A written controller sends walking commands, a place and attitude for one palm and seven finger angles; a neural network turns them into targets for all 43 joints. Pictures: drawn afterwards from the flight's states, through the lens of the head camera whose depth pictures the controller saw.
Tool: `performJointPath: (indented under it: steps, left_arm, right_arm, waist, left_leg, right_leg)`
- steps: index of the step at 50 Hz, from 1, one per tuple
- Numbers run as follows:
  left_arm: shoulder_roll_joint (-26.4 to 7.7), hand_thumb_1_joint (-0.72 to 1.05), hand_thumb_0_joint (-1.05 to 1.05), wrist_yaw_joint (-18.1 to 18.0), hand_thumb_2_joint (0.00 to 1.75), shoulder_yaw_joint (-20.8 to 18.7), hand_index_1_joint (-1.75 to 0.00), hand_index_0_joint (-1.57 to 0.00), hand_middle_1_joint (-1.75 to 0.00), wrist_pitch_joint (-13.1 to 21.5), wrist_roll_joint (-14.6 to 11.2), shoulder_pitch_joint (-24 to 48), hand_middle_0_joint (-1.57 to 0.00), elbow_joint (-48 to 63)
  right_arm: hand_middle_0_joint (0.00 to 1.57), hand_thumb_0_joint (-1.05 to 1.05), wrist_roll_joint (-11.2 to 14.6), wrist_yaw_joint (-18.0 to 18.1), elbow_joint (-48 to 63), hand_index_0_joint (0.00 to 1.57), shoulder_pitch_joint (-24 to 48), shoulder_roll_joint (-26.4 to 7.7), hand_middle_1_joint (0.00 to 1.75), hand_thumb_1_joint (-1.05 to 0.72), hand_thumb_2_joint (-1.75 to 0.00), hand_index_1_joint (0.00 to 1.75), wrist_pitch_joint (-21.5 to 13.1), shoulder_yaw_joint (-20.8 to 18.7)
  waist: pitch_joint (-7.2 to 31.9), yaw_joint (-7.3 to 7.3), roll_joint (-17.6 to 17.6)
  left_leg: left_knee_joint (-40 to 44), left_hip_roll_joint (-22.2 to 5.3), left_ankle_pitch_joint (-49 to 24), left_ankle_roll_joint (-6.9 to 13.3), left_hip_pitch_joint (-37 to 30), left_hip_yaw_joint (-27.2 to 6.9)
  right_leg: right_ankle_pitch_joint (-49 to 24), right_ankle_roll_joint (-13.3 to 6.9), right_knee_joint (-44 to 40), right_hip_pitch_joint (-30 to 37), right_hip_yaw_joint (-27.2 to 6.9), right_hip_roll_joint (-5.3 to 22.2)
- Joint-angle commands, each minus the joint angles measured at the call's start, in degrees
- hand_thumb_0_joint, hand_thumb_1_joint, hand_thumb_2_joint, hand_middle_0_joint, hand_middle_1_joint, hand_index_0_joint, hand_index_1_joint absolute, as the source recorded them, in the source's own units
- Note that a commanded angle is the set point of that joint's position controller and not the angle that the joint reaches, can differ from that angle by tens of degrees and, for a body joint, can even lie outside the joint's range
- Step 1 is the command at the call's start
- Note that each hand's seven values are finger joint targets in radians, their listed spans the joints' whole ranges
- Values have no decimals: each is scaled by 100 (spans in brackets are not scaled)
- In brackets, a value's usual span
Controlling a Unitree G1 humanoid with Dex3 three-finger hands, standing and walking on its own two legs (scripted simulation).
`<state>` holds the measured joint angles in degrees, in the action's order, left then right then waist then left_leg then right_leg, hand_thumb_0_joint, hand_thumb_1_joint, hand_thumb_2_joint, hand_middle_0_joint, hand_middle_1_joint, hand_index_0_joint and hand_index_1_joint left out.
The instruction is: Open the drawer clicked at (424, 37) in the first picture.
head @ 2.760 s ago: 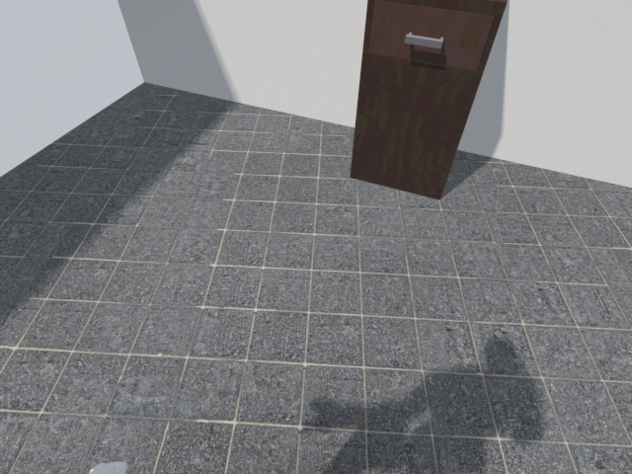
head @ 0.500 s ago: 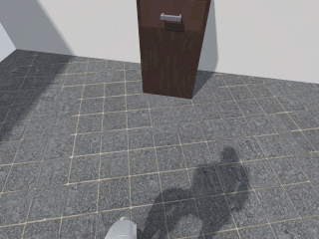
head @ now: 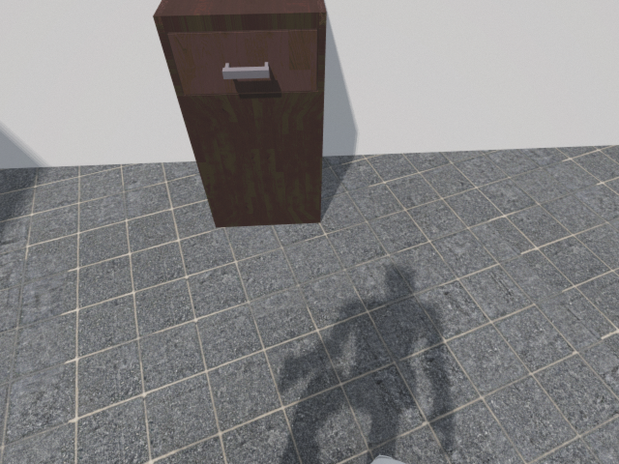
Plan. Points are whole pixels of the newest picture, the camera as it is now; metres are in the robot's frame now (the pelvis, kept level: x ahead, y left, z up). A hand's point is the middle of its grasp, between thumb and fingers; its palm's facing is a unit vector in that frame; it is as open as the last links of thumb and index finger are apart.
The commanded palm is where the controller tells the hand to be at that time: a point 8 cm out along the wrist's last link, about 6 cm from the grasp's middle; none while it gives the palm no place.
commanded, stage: walk to a spot facing it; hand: left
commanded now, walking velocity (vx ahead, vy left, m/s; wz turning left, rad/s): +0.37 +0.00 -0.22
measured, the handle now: (246, 69) +1.12 +0.21 -0.05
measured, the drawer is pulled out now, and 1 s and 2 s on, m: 0.00 0.00 0.00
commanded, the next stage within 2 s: turn to face it in 0.42 s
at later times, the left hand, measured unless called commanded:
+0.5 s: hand (187, 437) +0.20 +0.21 -0.20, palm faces -0.01 -0.99 -0.13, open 7.4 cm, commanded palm none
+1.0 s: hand (230, 291) +0.45 +0.17 -0.16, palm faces +0.00 -0.98 -0.19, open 7.2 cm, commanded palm none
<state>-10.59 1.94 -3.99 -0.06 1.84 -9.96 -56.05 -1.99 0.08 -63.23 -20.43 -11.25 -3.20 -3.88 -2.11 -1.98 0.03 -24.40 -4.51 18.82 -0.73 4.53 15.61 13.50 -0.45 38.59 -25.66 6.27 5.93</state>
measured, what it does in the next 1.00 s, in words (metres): walks ahead: right foot, then left foot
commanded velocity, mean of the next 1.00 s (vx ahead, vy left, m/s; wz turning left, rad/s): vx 0.15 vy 0.00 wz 0.02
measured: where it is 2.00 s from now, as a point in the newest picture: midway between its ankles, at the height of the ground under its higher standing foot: (311, 359)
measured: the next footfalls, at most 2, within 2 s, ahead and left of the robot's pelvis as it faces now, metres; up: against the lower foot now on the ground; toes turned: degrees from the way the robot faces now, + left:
right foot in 0.04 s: +0.13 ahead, -0.13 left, +0.00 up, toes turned -9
left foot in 0.42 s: +0.34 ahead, +0.12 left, +0.00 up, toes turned +8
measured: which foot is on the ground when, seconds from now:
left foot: down 0.00-0.06, up 0.08-0.40, down 0.42-1.00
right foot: up 0.00-0.02, down 0.04-0.42, up 0.44-0.82, down 0.84-1.00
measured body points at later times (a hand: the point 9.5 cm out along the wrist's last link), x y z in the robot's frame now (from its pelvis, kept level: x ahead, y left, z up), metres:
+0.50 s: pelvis +0.23 +0.03 -0.01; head +0.25 +0.07 +0.43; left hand +0.20 +0.26 -0.19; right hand +0.30 -0.22 -0.14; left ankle +0.30 +0.12 -0.74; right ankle +0.11 -0.10 -0.68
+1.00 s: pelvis +0.34 +0.01 +0.00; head +0.35 +0.00 +0.45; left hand +0.45 +0.22 -0.15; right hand +0.29 -0.18 -0.17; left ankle +0.31 +0.13 -0.72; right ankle +0.37 -0.10 -0.74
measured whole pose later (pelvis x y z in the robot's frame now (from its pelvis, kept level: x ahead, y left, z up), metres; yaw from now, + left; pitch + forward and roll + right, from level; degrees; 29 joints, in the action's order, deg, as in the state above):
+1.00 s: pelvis +0.34 +0.01 +0.00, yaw +0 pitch -2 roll +0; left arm -7.0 -2.3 -1.8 1.3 0.8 -7.4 -59.6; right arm -0.4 0.6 -66.2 -19.6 -5.1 1.3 -2.0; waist -2.1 -2.8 1.6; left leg -42.9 -4.0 28.1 -1.6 14.7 6.0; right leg 13.5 -1.1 30.3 -14.7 11.4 4.4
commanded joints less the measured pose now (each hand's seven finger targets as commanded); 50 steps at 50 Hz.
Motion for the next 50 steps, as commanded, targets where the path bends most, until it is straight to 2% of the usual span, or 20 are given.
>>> performJointPath:
  steps: [1, 2, 3, 4, 7, 10, 16, 19, 20, 21, 22, 23, 25, 30, 37, 40, 42, 44, 46, 50]
  left_arm:
    - [-512, 90, 0, -30, 90, -118, -30, -20, -30, 229, 38, -1099, -20, -134]
    - [-1137, 90, 0, -114, 90, -252, -30, -20, -30, 318, 55, -1815, -20, -320]
    - [-1538, 90, 0, -165, 90, -318, -30, -20, -30, 323, -61, -2320, -20, -458]
    - [-1502, 90, 0, -205, 90, -308, -30, -20, -30, 343, -86, -2156, -20, -481]
    - [-810, 90, 0, -258, 90, -105, -30, -20, -30, 374, -54, -1041, -20, -217]
    - [-661, 90, 0, -267, 90, -57, -30, -20, -30, 433, -12, -769, -20, -220]
    - [-831, 90, 0, -228, 90, -54, -30, -20, -30, 433, -38, -1008, -20, -451]
    - [-828, 90, 0, -228, 90, -68, -30, -20, -30, 383, -65, -950, -20, -493]
    - [-704, 90, 0, -215, 90, -60, -30, -20, -30, 366, -83, -938, -20, -468]
    - [-376, 90, 0, -174, 90, -23, -30, -20, -30, 330, -143, -1179, -20, -368]
    - [-338, 90, 0, -173, 90, 12, -30, -20, -30, 341, -112, -1013, -20, -197]
    - [-420, 90, 0, -205, 90, -10, -30, -20, -30, 319, -82, -695, -20, -188]
    - [-309, 90, 0, -102, 90, -42, -30, -20, -30, 266, -47, -453, -20, -222]
    - [105, 90, 0, -170, 90, 42, -30, -20, -30, 34, -33, -1100, -20, -519]
    - [85, 90, 0, -299, 90, 178, -30, -20, -30, 64, -58, -287, -20, -311]
    - [-68, 90, 0, -330, 90, 159, -30, -20, -30, 107, -71, -529, -20, -399]
    - [-532, 90, 0, -414, 90, 103, -30, -20, -30, 193, -54, -838, -20, -539]
    - [-842, 90, 0, -425, 90, 36, -30, -20, -30, 223, -103, -877, -20, -538]
    - [-658, 90, 0, -454, 90, 50, -30, -20, -30, 191, -76, -545, -20, -456]
    - [-614, 90, 0, -488, 90, -29, -30, -20, -30, 99, -51, -220, -20, -240]
  right_arm:
    - [20, 0, 38, 6, 271, 20, 1, -651, 30, -90, -90, 30, -57, -51]
    - [20, 0, 107, -62, 386, 20, -79, -333, 30, -90, -90, 30, -79, 28]
    - [20, 0, 106, -56, 706, 20, 356, -254, 30, -90, -90, 30, -106, 79]
    - [20, 0, 107, -45, 707, 20, 705, -397, 30, -90, -90, 30, -111, 39]
    - [20, 0, 51, -62, 555, 20, 687, -267, 30, -90, -90, 30, -10, 15]
    - [20, 0, 39, -93, 469, 20, 366, -68, 30, -90, -90, 30, 123, 23]
    - [20, 0, 76, -210, 736, 20, 910, -59, 30, -90, -90, 30, 15, 52]
    - [20, 0, 60, -150, 567, 20, 399, -280, 30, -90, -90, 30, -52, 1]
    - [20, 0, 30, -85, 331, 20, -356, -571, 30, -90, -90, 30, -93, -66]
    - [20, 0, -61, -9, 205, 20, -1003, -1244, 30, -90, -90, 30, -125, -217]
    - [20, 0, -18, 14, 175, 20, -1320, -1525, 30, -90, -90, 30, -57, -242]
    - [20, 0, 10, 81, 177, 20, -963, -1250, 30, -90, -90, 30, -69, -162]
    - [20, 0, 25, 109, 414, 20, -127, -710, 30, -90, -90, 30, -119, -16]
    - [20, 0, 82, 162, 299, 20, 120, -256, 30, -90, -90, 30, -188, 106]
    - [20, 0, 76, 154, -29, 20, -173, -264, 30, -90, -90, 30, 0, 85]
    - [20, 0, 95, 160, -94, 20, -86, -248, 30, -90, -90, 30, 87, 80]
    - [20, 0, 163, 109, -71, 20, -230, 74, 30, -90, -90, 30, 109, 122]
    - [20, 0, 145, 106, -33, 20, -269, 244, 30, -90, -90, 30, 295, 169]
    - [20, 0, 164, 114, -3, 20, -100, 176, 30, -90, -90, 30, 367, 134]
    - [20, 0, 152, 85, 24, 20, -184, 304, 30, -90, -90, 30, 410, 138]
  waist:
    - [287, 675, 14]
    - [765, 921, -1384]
    - [785, 1021, -1755]
    - [738, 1055, -1494]
    - [39, 416, -239]
    - [-150, 112, -565]
    - [-270, 259, -770]
    - [-199, -84, -411]
    - [213, -386, 177]
    - [724, -522, 1568]
    - [923, -561, 2258]
    - [668, -544, 1846]
    - [-191, -161, 827]
    - [76, 296, 753]
    - [71, 97, 850]
    - [112, 318, 611]
    - [284, 355, -418]
    - [390, 335, -1627]
    - [209, 291, -1300]
    - [206, 169, -813]
  left_leg:
    - [-981, -974, -1627, 326, 834, -266]
    - [-2823, -490, -708, 62, 2284, 124]
    - [-4120, 1, 1358, -24, 3493, -364]
    - [-4734, -228, 1152, 42, 3759, -988]
    - [-4422, -648, 24, -29, 3318, -1296]
    - [-3416, -624, -157, -178, 2792, -1079]
    - [-1525, -293, -625, -77, 2134, -724]
    - [-733, -62, -857, -29, 794, -468]
    - [-416, -224, -837, 46, -222, -736]
    - [152, -1616, -670, 505, -1251, -2532]
    - [909, -2397, -445, 830, -1256, -3580]
    - [1113, -2479, -259, 827, -833, -3597]
    - [1137, -2153, -775, 736, 177, -2499]
    - [977, -1311, -3366, 650, 695, -877]
    - [571, -1176, -3928, 794, 231, -1089]
    - [110, -983, -2915, 521, 475, -1158]
    - [-528, -444, -1233, 72, 1446, -886]
    - [-1439, -30, 1175, -153, 1496, -791]
    - [-2206, -103, 1284, -122, 1566, -1111]
    - [-1710, -60, 670, -152, 1433, -1056]
  right_leg:
    - [-60, -270, -1102, 2181, 158, -330]
    - [398, -771, -1623, 3538, -1660, 973]
    - [-146, -1273, -2270, 3972, -3377, 1875]
    - [-176, -1338, -2352, 3660, -3367, 1879]
    - [-94, -991, -2567, 2096, -1905, 1348]
    - [-422, -885, -2696, 1362, -1071, 1045]
    - [-361, -741, -2509, 1548, -876, 832]
    - [-787, -547, -1679, 1191, -653, 587]
    - [-1103, -384, -522, 918, -435, 268]
    - [357, -93, 1196, -143, 68, -399]
    - [2080, -77, 2628, -617, -140, -639]
    - [1801, -128, 3360, -915, -551, -379]
    - [903, -51, 3569, -1068, -617, 69]
    - [279, 211, 2327, -76, -335, 60]
    - [219, 284, 10, 532, -6, -120]
    - [-663, 286, -1240, 1381, 70, -124]
    - [-2584, 18, -1447, 2484, -793, 827]
    - [-2886, -680, -1947, 2146, -1362, 1671]
    - [-2414, -900, -2126, 1762, -1213, 1613]
    - [-1865, -694, -1872, 1566, -494, 1320]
